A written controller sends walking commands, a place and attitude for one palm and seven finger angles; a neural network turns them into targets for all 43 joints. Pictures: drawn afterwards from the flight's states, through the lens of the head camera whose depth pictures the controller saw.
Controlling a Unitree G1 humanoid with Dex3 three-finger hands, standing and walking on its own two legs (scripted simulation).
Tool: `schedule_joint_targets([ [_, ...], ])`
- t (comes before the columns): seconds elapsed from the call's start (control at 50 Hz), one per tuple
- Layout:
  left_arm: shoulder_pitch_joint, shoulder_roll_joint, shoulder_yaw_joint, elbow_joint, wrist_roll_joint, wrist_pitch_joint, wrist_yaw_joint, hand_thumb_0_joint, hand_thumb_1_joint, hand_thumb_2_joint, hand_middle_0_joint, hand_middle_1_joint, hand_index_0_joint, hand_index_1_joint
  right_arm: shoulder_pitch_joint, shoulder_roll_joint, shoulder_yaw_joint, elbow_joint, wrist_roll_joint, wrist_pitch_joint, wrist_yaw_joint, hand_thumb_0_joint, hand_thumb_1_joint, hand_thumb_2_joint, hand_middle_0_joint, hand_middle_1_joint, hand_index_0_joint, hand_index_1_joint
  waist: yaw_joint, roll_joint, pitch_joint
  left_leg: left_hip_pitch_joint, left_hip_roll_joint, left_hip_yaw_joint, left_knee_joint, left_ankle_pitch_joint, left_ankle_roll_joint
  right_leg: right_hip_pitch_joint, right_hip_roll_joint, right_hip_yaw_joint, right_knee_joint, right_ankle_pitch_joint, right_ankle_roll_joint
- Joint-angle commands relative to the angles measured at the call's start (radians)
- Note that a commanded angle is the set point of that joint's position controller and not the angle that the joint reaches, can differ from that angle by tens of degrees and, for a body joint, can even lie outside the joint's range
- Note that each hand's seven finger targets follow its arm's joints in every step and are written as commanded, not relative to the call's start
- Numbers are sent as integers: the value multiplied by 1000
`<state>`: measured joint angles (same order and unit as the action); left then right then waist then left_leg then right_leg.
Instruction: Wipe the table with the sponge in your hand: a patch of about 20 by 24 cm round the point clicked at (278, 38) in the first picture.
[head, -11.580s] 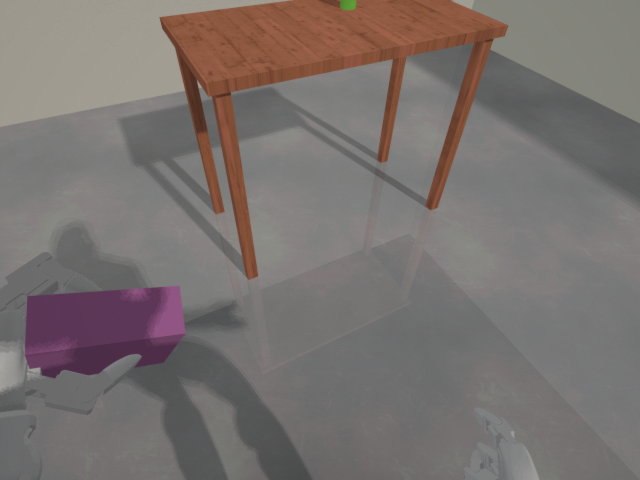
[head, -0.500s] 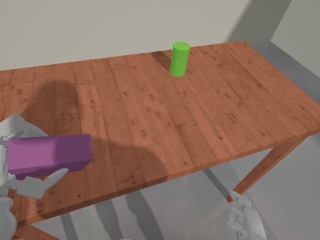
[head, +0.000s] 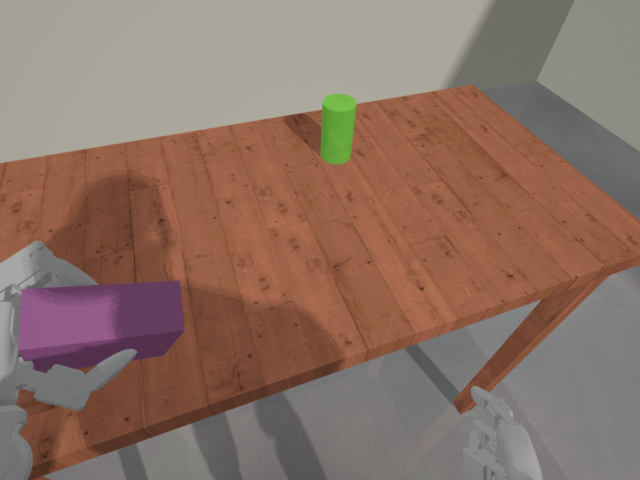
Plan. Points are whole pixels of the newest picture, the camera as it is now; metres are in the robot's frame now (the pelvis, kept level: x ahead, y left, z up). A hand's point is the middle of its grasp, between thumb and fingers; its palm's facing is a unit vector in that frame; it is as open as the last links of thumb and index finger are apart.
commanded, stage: come to a stop and stand still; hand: left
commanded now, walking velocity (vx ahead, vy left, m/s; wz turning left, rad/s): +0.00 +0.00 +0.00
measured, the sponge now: (127, 325) +0.23 +0.20 +0.14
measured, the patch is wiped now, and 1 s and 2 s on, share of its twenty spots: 0.00 0.00 0.00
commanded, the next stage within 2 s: look again from close up in 0.18 s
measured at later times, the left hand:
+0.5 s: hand (74, 316) +0.23 +0.24 +0.16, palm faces +0.35 -0.86 -0.38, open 9.3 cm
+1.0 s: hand (62, 335) +0.20 +0.24 +0.17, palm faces +0.36 -0.71 -0.61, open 9.3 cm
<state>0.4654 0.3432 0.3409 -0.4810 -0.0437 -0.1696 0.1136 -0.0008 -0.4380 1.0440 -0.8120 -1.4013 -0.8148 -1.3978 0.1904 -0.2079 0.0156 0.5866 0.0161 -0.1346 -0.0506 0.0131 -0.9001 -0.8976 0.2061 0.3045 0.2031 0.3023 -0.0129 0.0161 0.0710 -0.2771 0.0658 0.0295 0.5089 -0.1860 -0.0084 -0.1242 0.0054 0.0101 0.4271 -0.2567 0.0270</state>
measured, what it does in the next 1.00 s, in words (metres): stands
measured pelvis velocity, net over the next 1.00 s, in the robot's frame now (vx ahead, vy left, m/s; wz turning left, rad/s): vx -0.01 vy -0.02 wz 0.05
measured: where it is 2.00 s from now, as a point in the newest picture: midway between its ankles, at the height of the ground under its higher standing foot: outside the picture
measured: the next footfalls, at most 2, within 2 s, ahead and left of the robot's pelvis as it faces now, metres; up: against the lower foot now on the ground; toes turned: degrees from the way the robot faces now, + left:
none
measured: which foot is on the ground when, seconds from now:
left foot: down 0.00-1.00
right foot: down 0.00-1.00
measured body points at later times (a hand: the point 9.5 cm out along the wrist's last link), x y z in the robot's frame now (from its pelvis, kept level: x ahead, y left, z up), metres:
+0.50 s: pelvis +0.01 +0.01 +0.00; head +0.03 +0.02 +0.45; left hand +0.20 +0.29 +0.18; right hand +0.19 -0.22 -0.07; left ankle +0.06 +0.12 -0.74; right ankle -0.01 -0.14 -0.74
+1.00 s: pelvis -0.01 -0.02 -0.01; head -0.02 -0.03 +0.44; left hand +0.18 +0.27 +0.20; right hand +0.22 -0.23 -0.07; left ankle +0.06 +0.12 -0.74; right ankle -0.01 -0.14 -0.74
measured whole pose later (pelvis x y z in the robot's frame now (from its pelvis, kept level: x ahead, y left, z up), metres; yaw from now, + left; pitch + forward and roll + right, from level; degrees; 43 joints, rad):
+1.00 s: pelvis -0.01 -0.02 -0.01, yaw +3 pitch -3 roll -1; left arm 0.30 0.52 0.30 -0.47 0.07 0.06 0.03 0.00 -0.44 1.05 -0.81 -1.40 -0.82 -1.40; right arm 0.14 -0.24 0.04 0.58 -0.01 -0.12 -0.04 0.01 -0.90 -0.90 0.21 0.30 0.23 0.33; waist 0.06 0.03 0.03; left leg -0.33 0.05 -0.03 0.59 -0.20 -0.03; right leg -0.20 -0.01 -0.04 0.61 -0.35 0.00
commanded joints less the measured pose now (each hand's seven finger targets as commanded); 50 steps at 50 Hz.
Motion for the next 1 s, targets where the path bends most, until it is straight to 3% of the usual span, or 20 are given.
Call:
schedule_joint_targets([
  [0.0, -74, 181, 123, -239, -9, -65, 27, 0, 100, 1300, -1200, -1600, -1200, -1600, -118, -117, -43, -164, 4, -52, -5, 0, -900, -900, 200, 300, 200, 300, 8, 43, -160, 149, 46, -61, -86, 33, 33, -62, -71, 36, -72, 206, -46],
  [0.02, -73, 144, 91, -232, -12, -69, 20, 0, 100, 1300, -1200, -1600, -1200, -1600, -103, -118, -43, -161, -1, -49, -3, 0, -900, -900, 200, 300, 200, 300, 6, 48, -153, 137, 49, -65, -92, 28, 38, -57, -62, 24, -73, 211, -43],
  [0.1, -83, 181, 122, -250, -7, -63, 28, 0, 100, 1300, -1200, -1600, -1200, -1600, -121, -116, -42, -167, 5, -47, -5, 0, -900, -900, 200, 300, 200, 300, 9, 62, -152, 149, 53, -68, -105, 35, 35, -55, -67, 26, -70, 207, -43],
  [0.22, -71, 144, 92, -239, -14, -62, 21, 0, 100, 1300, -1200, -1600, -1200, -1600, -104, -115, -41, -164, -1, -35, -3, 0, -900, -900, 200, 300, 200, 300, 7, 55, -154, 142, 54, -69, -105, 41, 37, -42, -63, 19, -76, 222, -42],
  [0.3, -70, 183, 124, -260, -9, -57, 29, 0, 100, 1300, -1200, -1600, -1200, -1600, -124, -113, -42, -173, 4, -35, -5, 0, -900, -900, 200, 300, 200, 300, 11, 76, -160, 155, 58, -71, -116, 39, 36, -40, -69, 22, -74, 214, -41],
  [0.32, -58, 146, 95, -243, -14, -58, 23, 0, 100, 1300, -1200, -1600, -1200, -1600, -106, -112, -41, -171, 0, -31, -4, 0, -900, -900, 200, 300, 200, 300, 8, 63, -153, 141, 57, -73, -117, 22, 39, -39, -61, 14, -78, 211, -40],
  [0.58, -56, 166, 110, -271, -15, -59, 27, 0, 100, 1300, -1200, -1600, -1200, -1600, -110, -113, -48, -176, 6, -25, -5, 0, -900, -900, 200, 300, 200, 300, 6, 62, -156, 137, 57, -71, -113, 15, 37, -32, -73, 22, -83, 212, -43],
  [0.6, -960, 1037, 422, -550, -6, -235, 55, 0, 100, 1300, -1200, -1600, -1200, -1600, 74, -150, 91, -243, 60, -1, -96, 0, -900, -900, 200, 300, 200, 300, -29, 80, -125, 89, -32, -35, -142, -126, 36, -74, 1, -26, -96, -91, 41],
  [0.62, -614, 440, 307, 15, 121, -18, -14, 0, 100, 1300, -1200, -1600, -1200, -1600, -95, -109, -61, -143, -70, -35, -48, 0, -900, -900, 200, 300, 200, 300, 141, 205, -379, 276, -35, 1, -59, 205, 1, -28, 2, -79, 73, 139, -73],
  [0.64, -480, 277, 98, 1, 51, 59, -47, 0, 100, 1300, -1200, -1600, -1200, -1600, -79, -146, -37, -159, -28, -45, 12, 0, -900, -900, 200, 300, 200, 300, 51, 204, -337, 295, -27, -29, -50, 420, -22, -103, 31, -123, 53, 210, -64],
  [0.66, -461, 329, 201, -32, 32, 107, -79, 0, 100, 1300, -1200, -1600, -1200, -1600, -67, -192, -65, -122, -39, -52, 28, 0, -900, -900, 200, 300, 200, 300, 73, 134, -389, 334, -7, -27, -47, 418, -25, -96, 33, -116, 40, 240, -50],
  [0.68, -341, 264, 130, -46, -9, 167, -117, 0, 100, 1300, -1200, -1600, -1200, -1600, -105, -168, -58, -141, -19, -53, 36, 0, -900, -900, 200, 300, 200, 300, 102, 136, -384, 337, -18, -15, -52, 415, -14, -73, 27, -123, 27, 253, -52],
  [0.7, -260, 158, 42, 5, -24, 237, -141, 0, 100, 1300, -1200, -1600, -1200, -1600, -183, -149, -27, -146, 11, -55, 52, 0, -900, -900, 200, 300, 200, 300, 97, 111, -287, 292, -24, -5, -59, 295, -12, -104, 35, -131, 21, 218, -47],
  [0.72, -262, 205, 42, -84, -1, 255, -151, 0, 100, 1300, -1200, -1600, -1200, -1600, -187, -167, -25, -146, 3, -54, 56, 0, -900, -900, 200, 300, 200, 300, 98, 88, -215, 230, -21, 0, -68, 215, -2, -124, 19, -138, 12, 224, -45],
  [0.78, -241, 311, 56, -196, 101, 271, -138, 0, 100, 1300, -1200, -1600, -1200, -1600, -220, -158, -13, -178, -10, -32, 56, 0, -900, -900, 200, 300, 200, 300, 74, 70, -135, 120, -38, -9, -80, 29, 13, -181, 18, -132, 34, 85, -35],
  [0.8, -279, 378, 116, -260, 111, 267, -117, 0, 100, 1300, -1200, -1600, -1200, -1600, -258, -163, -13, -192, 3, -24, 50, 0, -900, -900, 200, 300, 200, 300, 75, 75, -182, 128, -45, -3, -78, -53, 13, -181, 23, -117, 40, 25, -34],
  [0.86, -308, 420, 194, -253, 106, 186, -67, 0, 100, 1300, -1200, -1600, -1200, -1600, -221, -143, -16, -174, -25, -23, 22, 0, -900, -900, 200, 300, 200, 300, 71, 38, -195, 116, -51, -14, -48, -84, 12, -211, 28, -121, 41, -43, -26],
  [0.9, -448, 493, 243, -248, 111, 155, -25, 0, 100, 1300, -1200, -1600, -1200, -1600, -234, -145, -19, -153, -15, -21, 6, 0, -900, -900, 200, 300, 200, 300, 65, 83, -202, 115, -58, -14, -37, -180, 8, -237, 27, -103, 38, -122, -25],
  [0.92, -483, 422, 171, -221, 123, 147, -9, 0, 100, 1300, -1200, -1600, -1200, -1600, -220, -123, -13, -154, -21, -24, 6, 0, -900, -900, 200, 300, 200, 300, 73, 128, -189, 100, -66, -18, -36, -171, 6, -231, 19, -107, 32, -124, -34],
  [0.98, -488, 459, 160, -99, 151, 185, 8, 0, 100, 1300, -1200, -1600, -1200, -1600, -213, -143, -22, -124, -22, -8, -15, 0, -900, -900, 200, 300, 200, 300, 70, 139, -162, 75, -69, -9, -28, -204, 8, -231, 2, -84, 10, -157, -24],
])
